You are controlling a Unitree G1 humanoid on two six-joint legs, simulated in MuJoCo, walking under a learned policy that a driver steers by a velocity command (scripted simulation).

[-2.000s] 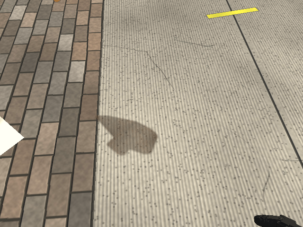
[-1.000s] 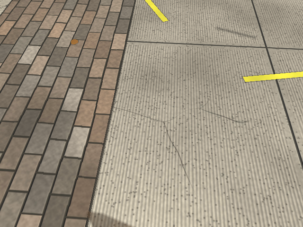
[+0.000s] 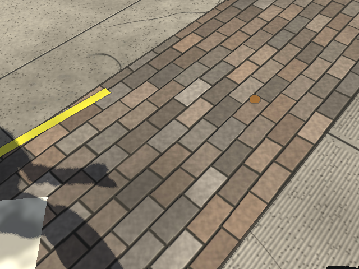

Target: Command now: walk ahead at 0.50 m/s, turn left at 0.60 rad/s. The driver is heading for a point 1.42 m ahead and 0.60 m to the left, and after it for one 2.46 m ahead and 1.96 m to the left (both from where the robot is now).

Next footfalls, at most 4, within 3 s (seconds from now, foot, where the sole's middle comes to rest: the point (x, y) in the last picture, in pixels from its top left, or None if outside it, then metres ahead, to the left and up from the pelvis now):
0.12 left None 0.24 0.13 -0.78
0.60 right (205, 245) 0.56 -0.01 -0.78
1.10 left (119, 208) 0.67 0.34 -0.78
1.64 right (149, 135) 1.05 0.28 -0.78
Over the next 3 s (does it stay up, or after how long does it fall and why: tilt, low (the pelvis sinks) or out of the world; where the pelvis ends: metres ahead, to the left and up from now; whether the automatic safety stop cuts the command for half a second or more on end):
stays up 1.50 0.63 0.01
